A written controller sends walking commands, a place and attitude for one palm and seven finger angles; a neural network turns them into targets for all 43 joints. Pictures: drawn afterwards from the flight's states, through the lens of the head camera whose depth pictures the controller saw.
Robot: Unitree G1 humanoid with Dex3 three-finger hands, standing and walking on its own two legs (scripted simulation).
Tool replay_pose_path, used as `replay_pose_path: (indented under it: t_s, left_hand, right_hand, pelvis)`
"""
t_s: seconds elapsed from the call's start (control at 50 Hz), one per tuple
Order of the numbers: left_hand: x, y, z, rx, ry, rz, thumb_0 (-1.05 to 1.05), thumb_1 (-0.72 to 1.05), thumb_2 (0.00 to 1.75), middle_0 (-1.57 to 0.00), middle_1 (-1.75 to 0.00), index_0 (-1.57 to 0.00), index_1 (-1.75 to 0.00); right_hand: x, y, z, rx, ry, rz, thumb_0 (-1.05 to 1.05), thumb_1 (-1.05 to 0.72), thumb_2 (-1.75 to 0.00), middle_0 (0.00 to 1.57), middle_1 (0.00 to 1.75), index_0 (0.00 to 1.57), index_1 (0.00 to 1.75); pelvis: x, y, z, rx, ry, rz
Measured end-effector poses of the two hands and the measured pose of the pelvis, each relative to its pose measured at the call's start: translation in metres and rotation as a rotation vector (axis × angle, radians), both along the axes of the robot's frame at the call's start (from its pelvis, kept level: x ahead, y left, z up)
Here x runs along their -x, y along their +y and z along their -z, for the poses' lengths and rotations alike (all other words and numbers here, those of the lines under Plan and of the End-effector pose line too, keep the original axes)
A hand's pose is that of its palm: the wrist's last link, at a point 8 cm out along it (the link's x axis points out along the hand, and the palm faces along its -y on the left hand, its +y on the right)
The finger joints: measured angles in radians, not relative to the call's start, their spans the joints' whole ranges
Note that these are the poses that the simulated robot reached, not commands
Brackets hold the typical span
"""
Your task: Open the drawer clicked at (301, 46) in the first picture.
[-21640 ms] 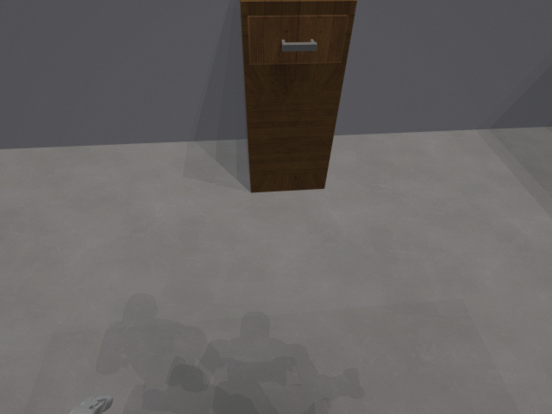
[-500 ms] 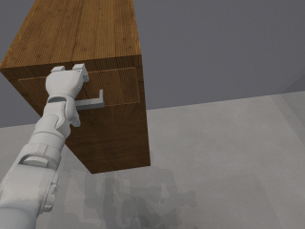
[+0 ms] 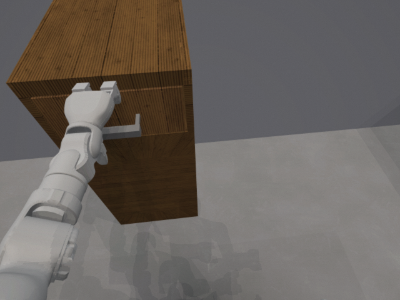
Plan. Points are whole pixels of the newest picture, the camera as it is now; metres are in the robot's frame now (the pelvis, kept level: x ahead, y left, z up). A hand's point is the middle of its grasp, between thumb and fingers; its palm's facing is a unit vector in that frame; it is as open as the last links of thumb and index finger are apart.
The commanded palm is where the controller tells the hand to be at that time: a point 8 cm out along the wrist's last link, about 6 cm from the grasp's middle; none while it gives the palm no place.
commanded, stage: lower the fingers behind the handle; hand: left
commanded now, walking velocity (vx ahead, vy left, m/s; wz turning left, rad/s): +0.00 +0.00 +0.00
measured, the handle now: (116, 126) +0.52 +0.22 +0.01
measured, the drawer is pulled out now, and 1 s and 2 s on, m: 0.00 0.00 0.00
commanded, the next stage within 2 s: lift the fingers back up to retry in 1.52 s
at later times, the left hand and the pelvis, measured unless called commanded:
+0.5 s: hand (103, 136) +0.47 +0.23 +0.03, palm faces +0.03 -0.01 -1.00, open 13.8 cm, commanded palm +0.44 +0.23 +0.09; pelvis +0.01 +0.00 -0.01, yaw -1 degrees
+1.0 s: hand (103, 140) +0.46 +0.23 +0.02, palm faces +0.01 +0.01 -1.00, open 13.8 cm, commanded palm +0.44 +0.23 +0.05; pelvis +0.00 +0.00 -0.02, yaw -1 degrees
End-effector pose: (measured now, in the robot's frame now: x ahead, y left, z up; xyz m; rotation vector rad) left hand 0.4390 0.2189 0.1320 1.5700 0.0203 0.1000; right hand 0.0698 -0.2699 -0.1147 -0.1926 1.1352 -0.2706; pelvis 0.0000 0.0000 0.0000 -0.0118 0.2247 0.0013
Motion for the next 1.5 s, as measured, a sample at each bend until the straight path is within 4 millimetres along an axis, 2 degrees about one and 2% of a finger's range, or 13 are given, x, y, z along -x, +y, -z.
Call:
replay_pose_path:
  t_s: [0.08,0.18,0.3,0.4,0.52,0.68,0.98,1.14,1.5]
  left_hand:
    - [-0.008,0.005,0.004,-0.014,0.037,-0.066,0.0,-0.49,0.3,-0.31,-1.2,-0.32,-1.2]
    - [-0.008,0.006,0.009,-0.002,0.072,-0.072,0.0,-0.49,0.31,-0.31,-1.2,-0.32,-1.23]
    - [-0.002,0.007,0.032,0.013,0.132,-0.038,0.0,-0.49,0.31,-0.31,-1.2,-0.31,-1.22]
    - [0.0,0.006,0.044,0.02,0.092,0.014,0.0,-0.49,0.3,-0.32,-1.2,-0.32,-1.21]
    - [-0.006,0.011,0.045,0.005,0.021,-0.023,0.0,-0.49,0.3,-0.32,-1.2,-0.32,-1.2]
    - [-0.008,0.009,0.048,0.002,0.072,-0.085,0.0,-0.49,0.31,-0.31,-1.2,-0.32,-1.23]
    - [-0.003,0.012,0.058,-0.01,0.046,-0.025,0.0,-0.49,0.3,-0.28,-1.25,-0.32,-1.2]
    - [-0.008,0.009,0.059,-0.03,0.03,-0.057,0.0,-0.49,0.3,-0.3,-1.33,-0.32,-1.21]
    - [-0.01,0.01,0.057,-0.027,0.067,-0.056,0.0,-0.49,0.3,-0.28,-1.33,-0.32,-1.23]
  right_hand:
    - [0.0,0.005,0.003,-0.023,-0.003,0.002,0.01,-0.9,-0.9,0.2,0.3,0.2,0.3]
    - [0.007,0.009,0.007,-0.04,0.025,0.006,0.01,-0.9,-0.9,0.2,0.3,0.2,0.3]
    - [0.016,0.006,0.007,-0.027,0.055,0.023,0.01,-0.9,-0.9,0.2,0.3,0.2,0.3]
    - [0.022,-0.001,0.008,0.001,0.078,0.027,0.01,-0.9,-0.9,0.2,0.3,0.2,0.3]
    - [0.026,-0.003,0.013,0.004,0.101,0.029,0.01,-0.9,-0.9,0.2,0.3,0.2,0.3]
    - [0.027,0.005,0.015,-0.026,0.104,0.036,0.01,-0.9,-0.9,0.2,0.3,0.2,0.3]
    - [0.034,0.006,0.017,-0.005,0.102,0.021,0.01,-0.9,-0.9,0.2,0.3,0.2,0.3]
    - [0.047,0.007,0.022,-0.009,0.124,0.024,0.01,-0.9,-0.9,0.2,0.3,0.2,0.3]
    - [0.085,0.005,0.023,0.005,0.156,0.061,0.01,-0.9,-0.9,0.2,0.3,0.2,0.3]
  pelvis:
    - [0.0,-0.001,0.001,-0.003,0.014,0.01]
    - [-0.003,-0.002,0.001,-0.004,0.022,0.016]
    - [-0.006,-0.004,0.002,-0.001,0.029,0.016]
    - [-0.006,-0.003,0.006,0.002,0.047,0.011]
    - [-0.005,-0.001,0.01,0.006,0.075,0.008]
    - [-0.006,0.0,0.009,0.007,0.071,0.012]
    - [0.002,0.003,0.016,0.011,0.091,0.011]
    - [0.009,0.003,0.02,0.012,0.109,0.009]
    - [0.023,0.002,0.025,0.011,0.115,0.02]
